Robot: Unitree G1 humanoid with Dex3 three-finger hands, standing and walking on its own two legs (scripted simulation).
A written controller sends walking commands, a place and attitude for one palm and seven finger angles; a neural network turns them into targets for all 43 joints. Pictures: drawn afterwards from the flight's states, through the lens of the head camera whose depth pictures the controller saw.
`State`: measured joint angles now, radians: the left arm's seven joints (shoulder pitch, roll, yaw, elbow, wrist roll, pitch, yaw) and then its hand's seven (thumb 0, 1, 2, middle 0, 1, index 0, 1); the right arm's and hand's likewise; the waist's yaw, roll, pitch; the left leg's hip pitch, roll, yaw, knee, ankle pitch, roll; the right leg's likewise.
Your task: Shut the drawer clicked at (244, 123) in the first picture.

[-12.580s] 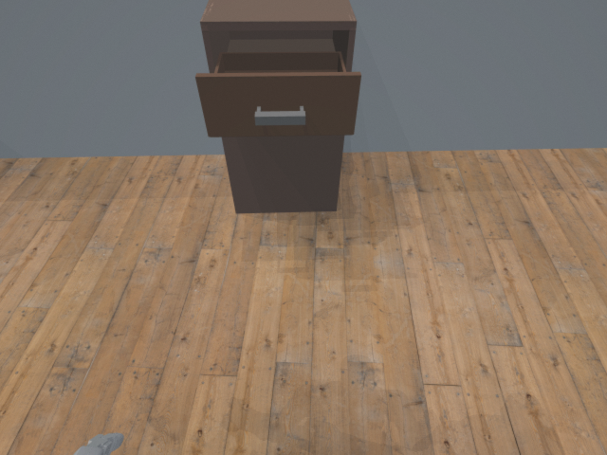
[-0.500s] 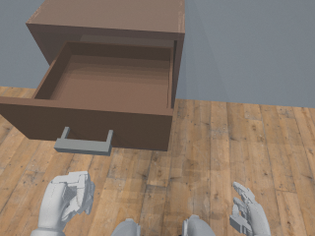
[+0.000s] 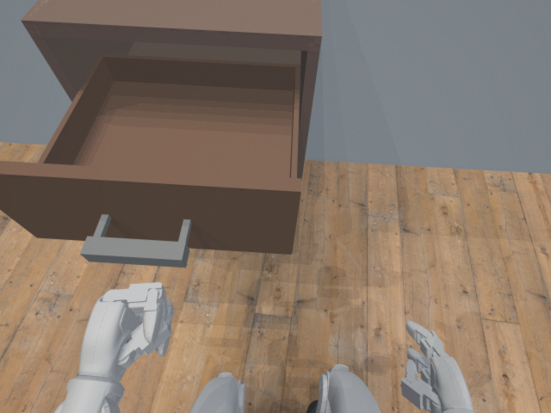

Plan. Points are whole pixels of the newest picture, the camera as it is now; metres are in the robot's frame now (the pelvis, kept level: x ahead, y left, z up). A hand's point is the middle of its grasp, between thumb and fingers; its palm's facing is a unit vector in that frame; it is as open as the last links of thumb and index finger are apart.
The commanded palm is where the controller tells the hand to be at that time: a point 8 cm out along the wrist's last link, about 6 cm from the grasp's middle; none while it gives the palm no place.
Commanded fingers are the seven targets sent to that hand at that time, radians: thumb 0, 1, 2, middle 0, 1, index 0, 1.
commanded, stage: bring the fist close to the handle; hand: left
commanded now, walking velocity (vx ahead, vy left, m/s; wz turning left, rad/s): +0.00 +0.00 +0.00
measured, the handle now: (141, 237) +0.34 +0.21 +0.04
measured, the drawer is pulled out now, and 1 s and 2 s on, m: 0.28 0.26 0.12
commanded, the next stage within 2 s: push the drawer shut in 0.16 s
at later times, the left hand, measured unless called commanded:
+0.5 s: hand (168, 309) +0.25 +0.15 +0.04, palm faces -0.06 -1.00 -0.04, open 3.3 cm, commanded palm +0.23 +0.20 +0.05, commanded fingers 0.00 0.90 0.90 -1.40 -1.60 -1.40 -1.60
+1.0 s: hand (175, 282) +0.28 +0.15 +0.03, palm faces -0.06 -1.00 -0.06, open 2.7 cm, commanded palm +0.29 +0.20 +0.05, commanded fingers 0.00 0.90 0.90 -1.40 -1.60 -1.40 -1.60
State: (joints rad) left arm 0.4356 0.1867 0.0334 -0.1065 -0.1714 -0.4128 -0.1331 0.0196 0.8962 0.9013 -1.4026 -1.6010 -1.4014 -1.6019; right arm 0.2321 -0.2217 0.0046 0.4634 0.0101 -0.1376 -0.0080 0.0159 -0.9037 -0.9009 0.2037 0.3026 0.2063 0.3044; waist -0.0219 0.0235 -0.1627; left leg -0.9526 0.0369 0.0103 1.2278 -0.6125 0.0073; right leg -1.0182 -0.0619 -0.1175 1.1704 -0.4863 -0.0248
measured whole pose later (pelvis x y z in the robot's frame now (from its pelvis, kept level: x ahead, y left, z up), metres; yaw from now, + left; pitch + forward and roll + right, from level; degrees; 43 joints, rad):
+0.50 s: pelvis +0.00 +0.00 +0.00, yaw +0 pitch +20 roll -2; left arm 0.31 0.21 0.05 -0.02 -0.18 -0.40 -0.15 0.02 0.90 0.90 -1.40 -1.60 -1.40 -1.60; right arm 0.22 -0.24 0.02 0.47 0.01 -0.15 -0.01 0.01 -0.90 -0.90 0.20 0.30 0.21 0.30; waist -0.03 0.02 -0.16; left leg -0.98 0.04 0.00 1.25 -0.61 0.01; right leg -1.04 -0.06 -0.13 1.18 -0.49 -0.03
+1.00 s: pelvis -0.02 +0.00 +0.00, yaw +1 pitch +19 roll -2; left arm 0.03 0.22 0.04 0.19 -0.17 -0.41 -0.14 -0.07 0.79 0.96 -1.41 -1.60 -1.40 -1.60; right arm 0.19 -0.25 0.03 0.55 0.01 -0.14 -0.02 0.01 -0.90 -0.90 0.20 0.30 0.21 0.30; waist -0.02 0.02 -0.13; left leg -1.00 0.02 -0.01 1.23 -0.58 0.01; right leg -1.05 -0.08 -0.13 1.17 -0.46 -0.03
